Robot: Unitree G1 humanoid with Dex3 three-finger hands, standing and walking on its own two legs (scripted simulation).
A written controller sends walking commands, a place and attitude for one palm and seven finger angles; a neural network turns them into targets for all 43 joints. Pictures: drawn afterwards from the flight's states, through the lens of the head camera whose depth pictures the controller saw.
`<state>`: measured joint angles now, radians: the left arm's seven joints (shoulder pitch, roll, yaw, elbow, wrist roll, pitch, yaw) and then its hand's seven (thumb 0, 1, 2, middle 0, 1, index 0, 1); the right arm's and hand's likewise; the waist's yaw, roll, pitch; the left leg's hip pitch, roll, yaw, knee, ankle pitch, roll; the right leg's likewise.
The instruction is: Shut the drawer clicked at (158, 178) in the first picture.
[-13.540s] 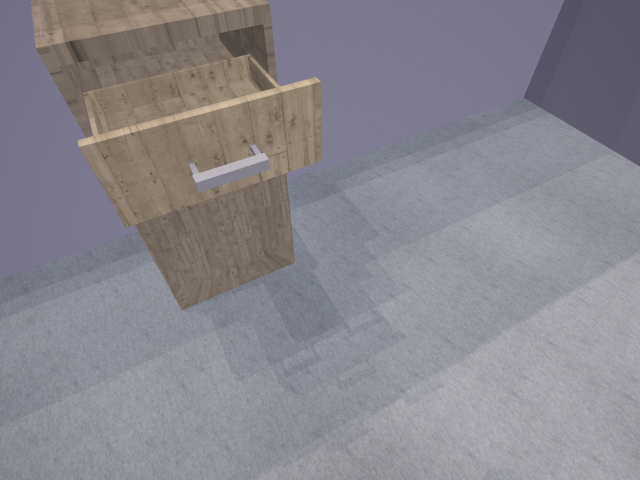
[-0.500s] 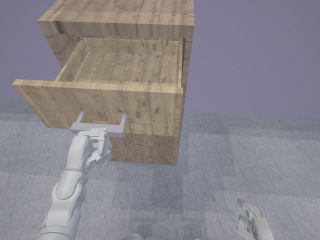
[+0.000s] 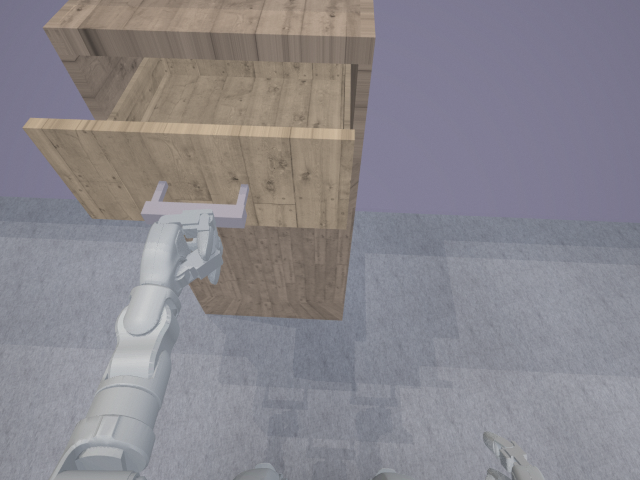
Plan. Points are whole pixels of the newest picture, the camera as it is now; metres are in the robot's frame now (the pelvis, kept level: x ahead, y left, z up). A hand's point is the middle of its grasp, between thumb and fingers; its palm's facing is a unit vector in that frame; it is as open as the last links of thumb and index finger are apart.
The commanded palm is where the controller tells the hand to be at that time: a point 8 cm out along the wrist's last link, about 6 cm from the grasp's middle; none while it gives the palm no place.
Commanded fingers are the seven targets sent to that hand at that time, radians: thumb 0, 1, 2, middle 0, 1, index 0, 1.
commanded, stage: push the drawer shut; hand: left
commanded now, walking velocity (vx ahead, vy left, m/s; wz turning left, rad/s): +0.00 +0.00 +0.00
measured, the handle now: (199, 202) +0.46 +0.17 +0.07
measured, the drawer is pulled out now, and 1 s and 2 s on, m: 0.16 0.04 0.00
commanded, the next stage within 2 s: pull the fist back off the drawer in 1.66 s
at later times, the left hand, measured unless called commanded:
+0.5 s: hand (225, 217) +0.44 +0.14 +0.06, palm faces -0.04 -1.00 -0.03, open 3.0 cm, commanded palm +0.42 +0.19 +0.07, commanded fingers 0.00 0.90 0.90 -1.40 -1.60 -1.40 -1.60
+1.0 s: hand (231, 181) +0.50 +0.13 +0.06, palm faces -0.04 -1.00 -0.02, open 3.0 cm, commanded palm +0.49 +0.19 +0.07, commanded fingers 0.00 0.90 0.90 -1.40 -1.60 -1.40 -1.60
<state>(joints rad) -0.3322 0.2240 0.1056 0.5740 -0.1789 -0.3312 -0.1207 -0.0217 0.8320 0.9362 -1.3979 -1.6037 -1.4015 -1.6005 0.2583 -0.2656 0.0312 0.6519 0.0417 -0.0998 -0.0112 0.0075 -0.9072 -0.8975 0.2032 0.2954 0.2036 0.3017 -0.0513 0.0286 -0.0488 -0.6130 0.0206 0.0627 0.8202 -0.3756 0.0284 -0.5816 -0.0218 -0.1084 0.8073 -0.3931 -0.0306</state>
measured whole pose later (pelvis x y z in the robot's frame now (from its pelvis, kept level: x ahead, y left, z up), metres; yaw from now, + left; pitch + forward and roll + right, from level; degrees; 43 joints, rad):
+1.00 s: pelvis +0.00 +0.00 -0.01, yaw -2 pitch +17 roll -2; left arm -0.87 0.39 0.31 1.17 -0.09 -0.42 -0.15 -0.01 0.79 0.90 -1.40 -1.60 -1.40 -1.60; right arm 0.39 -0.27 0.03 0.67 0.00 0.00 0.02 0.00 -0.91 -0.90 0.20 0.30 0.20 0.30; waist -0.16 0.03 -0.08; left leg -0.81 0.05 0.07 0.91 -0.40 0.04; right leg -0.77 0.00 -0.10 0.87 -0.39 -0.03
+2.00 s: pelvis -0.02 +0.02 -0.03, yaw -1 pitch +22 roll -4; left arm -1.15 0.50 0.29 1.36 -0.01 -0.38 -0.06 0.03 0.67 0.98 -1.40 -1.60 -1.40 -1.60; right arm 0.45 -0.29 0.06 0.69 -0.05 -0.04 0.03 0.00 -0.91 -0.90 0.20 0.30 0.20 0.30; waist -0.25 0.04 -0.08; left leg -1.00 0.04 0.03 1.00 -0.39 0.06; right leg -0.92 -0.01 -0.13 0.91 -0.37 -0.01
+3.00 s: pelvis +0.03 +0.00 +0.02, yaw -1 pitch +8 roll -1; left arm -0.26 0.26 0.20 0.44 -0.23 -0.22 -0.17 0.02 0.90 0.90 -1.40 -1.60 -1.40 -1.60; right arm 0.26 -0.27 0.02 0.58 0.06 0.00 0.00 0.00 -0.91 -0.90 0.20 0.30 0.20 0.30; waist -0.03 0.06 -0.09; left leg -0.46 0.03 0.06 0.71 -0.37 0.02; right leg -0.43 0.01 -0.09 0.67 -0.37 -0.03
